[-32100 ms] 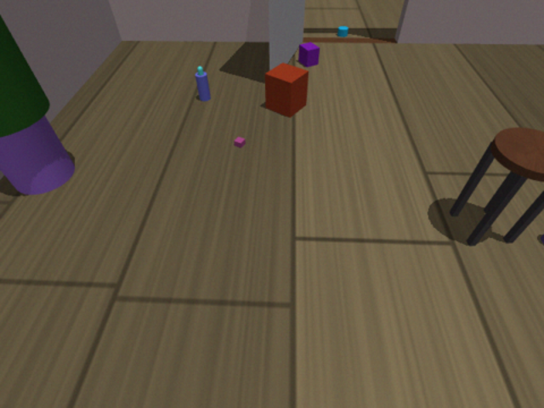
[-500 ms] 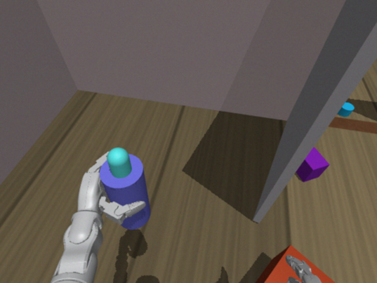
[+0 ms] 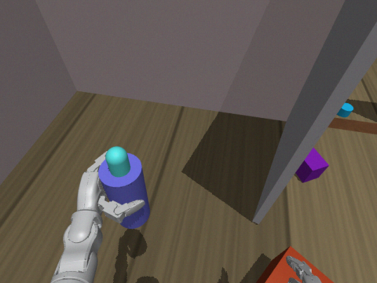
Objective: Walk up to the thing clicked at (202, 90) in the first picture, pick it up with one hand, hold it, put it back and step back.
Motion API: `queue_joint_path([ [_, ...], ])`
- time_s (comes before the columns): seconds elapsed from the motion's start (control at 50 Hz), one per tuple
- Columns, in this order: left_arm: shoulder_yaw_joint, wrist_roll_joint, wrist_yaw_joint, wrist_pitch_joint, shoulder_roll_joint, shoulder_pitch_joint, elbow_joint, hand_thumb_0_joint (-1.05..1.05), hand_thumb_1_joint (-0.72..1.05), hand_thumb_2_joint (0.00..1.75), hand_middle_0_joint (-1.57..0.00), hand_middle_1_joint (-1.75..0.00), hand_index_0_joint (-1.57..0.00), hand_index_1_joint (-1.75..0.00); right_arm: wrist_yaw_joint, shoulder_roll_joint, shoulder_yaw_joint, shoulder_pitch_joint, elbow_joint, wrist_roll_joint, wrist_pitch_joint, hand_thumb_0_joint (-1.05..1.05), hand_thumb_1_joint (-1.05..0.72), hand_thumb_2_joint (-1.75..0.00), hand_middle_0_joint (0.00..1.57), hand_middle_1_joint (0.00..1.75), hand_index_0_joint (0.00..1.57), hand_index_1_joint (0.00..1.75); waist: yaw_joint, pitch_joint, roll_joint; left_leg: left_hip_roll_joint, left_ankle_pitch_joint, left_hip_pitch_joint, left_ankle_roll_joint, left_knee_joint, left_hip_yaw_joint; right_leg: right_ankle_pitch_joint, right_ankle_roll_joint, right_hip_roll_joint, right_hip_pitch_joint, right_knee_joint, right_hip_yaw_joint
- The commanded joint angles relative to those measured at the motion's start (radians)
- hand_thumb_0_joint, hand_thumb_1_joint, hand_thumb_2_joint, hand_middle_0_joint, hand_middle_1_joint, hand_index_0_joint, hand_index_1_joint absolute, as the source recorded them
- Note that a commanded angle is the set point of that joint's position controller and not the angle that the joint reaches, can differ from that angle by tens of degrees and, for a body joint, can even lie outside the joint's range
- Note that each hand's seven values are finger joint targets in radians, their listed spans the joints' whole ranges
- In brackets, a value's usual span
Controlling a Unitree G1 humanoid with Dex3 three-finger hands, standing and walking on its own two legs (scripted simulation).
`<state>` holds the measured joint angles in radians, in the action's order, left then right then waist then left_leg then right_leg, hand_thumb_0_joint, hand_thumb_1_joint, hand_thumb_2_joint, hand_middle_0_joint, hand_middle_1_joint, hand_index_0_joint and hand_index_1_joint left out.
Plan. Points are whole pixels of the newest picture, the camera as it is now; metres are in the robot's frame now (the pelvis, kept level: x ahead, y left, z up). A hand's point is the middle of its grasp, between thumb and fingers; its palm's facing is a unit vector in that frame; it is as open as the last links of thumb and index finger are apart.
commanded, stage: hold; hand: left
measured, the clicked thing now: (125, 187) +0.32 +0.15 +0.03
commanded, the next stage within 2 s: crouch in 0.02 s
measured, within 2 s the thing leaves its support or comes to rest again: neither
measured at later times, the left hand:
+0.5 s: hand (129, 200) +0.33 +0.16 -0.05, palm faces +0.08 -1.00 +0.00, open 11.1 cm
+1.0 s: hand (141, 220) +0.37 +0.18 -0.30, palm faces +0.08 -1.00 -0.05, open 11.1 cm
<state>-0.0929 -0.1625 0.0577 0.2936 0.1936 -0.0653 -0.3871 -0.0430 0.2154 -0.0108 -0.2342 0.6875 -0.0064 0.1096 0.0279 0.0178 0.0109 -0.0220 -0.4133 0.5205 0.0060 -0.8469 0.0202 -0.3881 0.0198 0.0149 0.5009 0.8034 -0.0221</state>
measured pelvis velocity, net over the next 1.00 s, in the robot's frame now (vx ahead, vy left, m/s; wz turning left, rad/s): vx -0.06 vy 0.00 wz -0.04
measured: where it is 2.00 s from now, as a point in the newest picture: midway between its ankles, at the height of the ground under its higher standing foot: outside the picture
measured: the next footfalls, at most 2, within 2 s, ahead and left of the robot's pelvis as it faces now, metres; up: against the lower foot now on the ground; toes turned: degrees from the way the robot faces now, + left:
none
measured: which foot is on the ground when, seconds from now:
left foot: down 0.00-1.00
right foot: down 0.00-1.00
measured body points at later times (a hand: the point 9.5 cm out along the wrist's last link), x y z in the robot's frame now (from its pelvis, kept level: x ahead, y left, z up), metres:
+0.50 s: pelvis -0.02 +0.00 -0.04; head +0.08 +0.02 +0.40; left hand +0.32 +0.22 -0.05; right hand +0.11 -0.25 -0.14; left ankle +0.01 +0.12 -0.70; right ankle +0.01 -0.13 -0.70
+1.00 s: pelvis -0.06 +0.00 -0.25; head +0.13 +0.02 +0.16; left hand +0.36 +0.23 -0.30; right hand +0.06 -0.26 -0.38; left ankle +0.01 +0.12 -0.70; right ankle +0.01 -0.13 -0.70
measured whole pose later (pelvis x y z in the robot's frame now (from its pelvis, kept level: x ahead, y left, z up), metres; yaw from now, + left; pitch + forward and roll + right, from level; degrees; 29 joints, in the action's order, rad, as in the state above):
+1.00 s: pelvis -0.06 +0.00 -0.25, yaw -2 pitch +34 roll -3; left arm -0.32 -0.11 0.12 0.74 0.32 -0.55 -1.03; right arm 0.07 0.24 -0.02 -0.11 0.73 0.08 0.07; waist 0.11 0.18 0.00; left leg -0.01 -0.69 1.82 0.02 -1.92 0.07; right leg -0.67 0.01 0.01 1.80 1.87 -0.03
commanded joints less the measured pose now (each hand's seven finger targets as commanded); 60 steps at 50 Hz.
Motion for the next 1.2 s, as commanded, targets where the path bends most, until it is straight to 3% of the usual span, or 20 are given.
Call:
queue_joint_path([
  [0.0,-0.120,-0.036,-0.012,0.154,0.172,-0.408,0.374,0.00,0.07,1.19,-1.18,-1.38,-1.20,-1.38,-0.009,0.127,0.047,0.038,-0.130,0.000,0.036,0.00,-0.91,-0.90,0.20,0.30,0.20,0.30,-0.006,0.322,0.061,0.020,0.251,-0.144,-0.002,0.124,-0.002,0.269,-0.031,-0.023,-0.118,-0.095,-0.017],
  [0.08,-0.090,-0.042,-0.005,0.153,0.148,-0.401,0.410,0.00,0.09,1.17,-1.18,-1.38,-1.21,-1.37,-0.012,0.128,0.046,0.030,-0.135,0.000,0.038,0.00,-0.92,-0.90,0.20,0.30,0.20,0.30,0.008,0.360,0.075,0.019,0.283,-0.179,-0.001,0.120,-0.001,0.298,-0.031,-0.025,-0.125,-0.088,-0.016],
  [0.12,-0.068,-0.042,0.000,0.150,0.136,-0.416,0.408,0.00,0.09,1.11,-1.13,-1.26,-1.14,-1.26,-0.013,0.128,0.045,0.028,-0.132,-0.001,0.038,0.00,-0.88,-0.90,0.20,0.30,0.20,0.30,0.014,0.355,0.078,0.020,0.299,-0.181,-0.002,0.110,-0.004,0.316,-0.030,-0.023,-0.121,-0.090,-0.013],
  [0.16,-0.053,-0.035,0.004,0.139,0.120,-0.389,0.343,0.00,0.22,1.10,-1.19,-1.27,-1.21,-1.26,-0.012,0.132,0.050,0.016,-0.118,0.002,0.041,0.00,-0.88,-0.90,0.20,0.30,0.20,0.30,0.020,0.337,0.047,0.013,0.328,-0.167,-0.001,0.106,0.005,0.332,-0.031,-0.027,-0.110,-0.078,-0.020],
  [0.2,-0.040,-0.036,0.005,0.145,0.097,-0.398,0.290,0.00,0.17,1.09,-1.20,-1.28,-1.22,-1.27,-0.005,0.128,0.050,0.022,-0.113,0.003,0.039,0.00,-0.88,-0.90,0.20,0.30,0.20,0.30,0.028,0.286,0.023,0.014,0.279,-0.130,-0.007,0.102,0.003,0.296,-0.028,-0.025,-0.072,-0.082,-0.020],
  [0.3,-0.078,-0.033,0.004,0.197,0.088,-0.455,0.129,0.00,0.19,1.11,-1.19,-1.28,-1.21,-1.27,0.017,0.139,0.064,0.039,-0.103,0.007,0.039,0.00,-0.86,-0.90,0.20,0.30,0.20,0.30,0.022,0.197,-0.013,0.014,0.091,0.006,-0.013,0.076,0.013,0.133,-0.034,-0.023,0.057,-0.041,-0.024],
  [0.36,-0.097,-0.013,0.001,0.255,0.102,-0.479,0.047,0.00,0.18,1.12,-1.21,-1.31,-1.23,-1.30,0.031,0.142,0.074,0.030,-0.097,0.016,0.039,0.00,-0.87,-0.90,0.20,0.30,0.20,0.30,0.025,0.265,-0.008,0.020,0.086,0.070,-0.013,-0.003,0.006,0.133,-0.036,-0.019,0.123,0.032,-0.014],
  [0.38,-0.129,-0.011,0.003,0.282,0.133,-0.495,0.029,0.00,0.17,1.14,-1.22,-1.32,-1.24,-1.31,0.036,0.142,0.074,0.030,-0.089,0.021,0.039,0.00,-0.87,-0.90,0.20,0.30,0.20,0.30,0.018,0.273,0.020,0.022,0.067,0.103,-0.011,-0.031,0.010,0.114,-0.038,-0.018,0.159,0.065,-0.012],
  [0.42,-0.122,-0.009,0.018,0.340,0.127,-0.535,0.004,0.00,0.16,1.14,-1.24,-1.34,-1.26,-1.33,0.050,0.147,0.079,0.021,-0.090,0.028,0.042,0.00,-0.88,-0.90,0.20,0.30,0.20,0.30,0.026,0.355,0.055,0.018,0.082,0.122,-0.004,-0.099,0.024,0.113,-0.042,-0.021,0.244,0.149,-0.016],
  [0.52,-0.196,-0.024,0.033,0.485,0.191,-0.570,-0.060,0.00,0.06,1.12,-1.21,-1.30,-1.22,-1.30,0.070,0.167,0.080,0.008,-0.095,0.051,0.042,0.00,-0.90,-0.90,0.20,0.30,0.20,0.30,0.027,0.593,0.094,0.032,0.155,0.314,-0.010,-0.356,0.032,0.141,-0.051,-0.023,0.449,0.380,-0.018],
  [0.62,-0.185,-0.018,0.051,0.565,0.240,-0.674,-0.070,0.00,0.00,1.08,-1.15,-1.23,-1.16,-1.24,0.073,0.190,0.070,0.010,-0.086,0.063,0.030,0.00,-0.91,-0.91,0.20,0.30,0.20,0.30,0.040,0.734,0.154,0.025,0.146,0.422,-0.010,-0.506,0.047,0.103,-0.060,-0.031,0.648,0.548,-0.014],
  [0.7,-0.208,-0.026,0.047,0.568,0.253,-0.724,-0.112,0.00,0.02,1.08,-1.14,-1.21,-1.14,-1.22,0.074,0.214,0.076,0.001,-0.072,0.066,0.010,0.00,-0.92,-0.91,0.20,0.30,0.20,0.30,0.052,0.808,0.184,0.024,0.177,0.484,-0.005,-0.596,0.058,0.104,-0.065,-0.034,0.758,0.655,-0.017],
  [0.74,-0.239,-0.032,0.035,0.562,0.268,-0.750,-0.149,0.00,0.01,1.11,-1.15,-1.22,-1.14,-1.24,0.075,0.209,0.073,0.001,-0.068,0.067,0.001,0.00,-0.92,-0.91,0.20,0.30,0.20,0.30,0.052,0.807,0.161,0.029,0.128,0.577,-0.014,-0.645,0.046,0.087,-0.060,-0.033,0.765,0.674,-0.002],
  [0.78,-0.217,-0.030,0.038,0.559,0.248,-0.779,-0.186,0.00,0.00,1.13,-1.16,-1.24,-1.15,-1.26,0.078,0.212,0.076,0.004,-0.056,0.069,-0.005,0.00,-0.92,-0.92,0.20,0.30,0.20,0.30,0.081,0.801,0.123,0.029,0.083,0.665,-0.022,-0.703,0.044,0.069,-0.050,-0.030,0.786,0.696,0.012],
  [0.8,-0.237,-0.030,0.036,0.561,0.255,-0.775,-0.200,0.00,0.02,1.14,-1.18,-1.25,-1.17,-1.27,0.081,0.214,0.078,-0.009,-0.050,0.072,-0.006,0.00,-0.93,-0.92,0.20,0.30,0.20,0.30,0.080,0.830,0.094,0.030,0.092,0.703,-0.027,-0.735,0.039,0.084,-0.046,-0.030,0.774,0.713,0.016],
  [0.9,-0.255,0.014,0.071,0.576,0.317,-0.843,-0.351,0.00,0.04,1.17,-1.21,-1.30,-1.22,-1.31,0.097,0.227,0.075,-0.011,-0.016,0.081,-0.016,0.00,-0.92,-0.91,0.20,0.30,0.20,0.30,0.113,0.838,0.072,0.034,0.061,0.858,-0.032,-0.866,0.038,0.065,-0.050,-0.033,0.901,0.851,-0.008],
  [1.0,-0.355,0.025,0.066,0.607,0.386,-0.885,-0.423,0.00,0.01,1.20,-1.25,-1.33,-1.25,-1.35,0.118,0.227,0.053,-0.001,-0.016,0.102,-0.036,0.00,-0.93,-0.92,0.20,0.30,0.20,0.30,0.069,0.866,0.147,0.038,0.036,0.933,-0.021,-0.953,0.024,0.005,-0.061,-0.035,1.025,0.974,-0.025],
  [1.06,-0.401,0.034,0.053,0.623,0.443,-0.927,-0.385,0.00,0.04,1.25,-1.26,-1.36,-1.26,-1.38,0.122,0.237,0.046,0.002,-0.017,0.111,-0.044,0.00,-0.93,-0.92,0.20,0.30,0.20,0.30,0.070,0.880,0.202,0.036,-0.010,0.942,-0.013,-0.974,0.024,-0.041,-0.065,-0.035,1.072,1.024,-0.034],
  [1.14,-0.394,0.065,0.046,0.628,0.477,-0.955,-0.334,0.00,0.03,1.25,-1.23,-1.35,-1.22,-1.37,0.122,0.240,0.043,0.015,-0.017,0.119,-0.055,0.00,-0.94,-0.92,0.20,0.30,0.20,0.30,0.086,0.945,0.250,0.032,-0.029,0.956,-0.009,-1.026,0.015,-0.047,-0.063,-0.035,1.101,1.079,-0.035],
  [1.18,-0.374,0.061,0.055,0.624,0.478,-1.019,-0.292,0.00,0.02,1.22,-1.21,-1.32,-1.20,-1.34,0.120,0.245,0.041,0.013,-0.013,0.120,-0.056,0.00,-0.94,-0.92,0.20,0.30,0.20,0.30,0.114,0.946,0.284,0.030,-0.053,0.976,-0.009,-1.052,0.015,-0.058,-0.063,-0.033,1.132,1.104,-0.035],
])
